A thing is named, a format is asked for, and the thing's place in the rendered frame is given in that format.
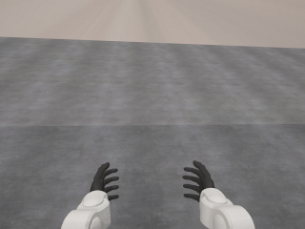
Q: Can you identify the left robot forearm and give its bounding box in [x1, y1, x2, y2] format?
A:
[61, 190, 111, 229]

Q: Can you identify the right robot forearm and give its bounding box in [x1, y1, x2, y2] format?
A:
[199, 188, 255, 229]

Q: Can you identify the left robot hand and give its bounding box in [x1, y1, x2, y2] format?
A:
[90, 162, 119, 201]

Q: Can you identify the right robot hand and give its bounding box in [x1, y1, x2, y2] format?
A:
[183, 160, 215, 202]

